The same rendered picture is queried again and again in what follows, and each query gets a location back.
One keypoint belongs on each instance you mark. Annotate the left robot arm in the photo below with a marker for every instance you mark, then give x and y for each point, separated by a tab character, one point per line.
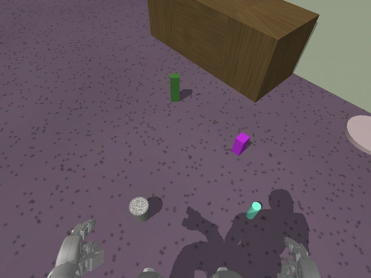
65	270

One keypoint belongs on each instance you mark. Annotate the right robot hand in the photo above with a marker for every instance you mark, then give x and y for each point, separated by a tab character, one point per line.
305	268

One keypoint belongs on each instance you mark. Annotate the left robot hand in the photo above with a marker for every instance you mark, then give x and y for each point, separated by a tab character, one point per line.
88	256

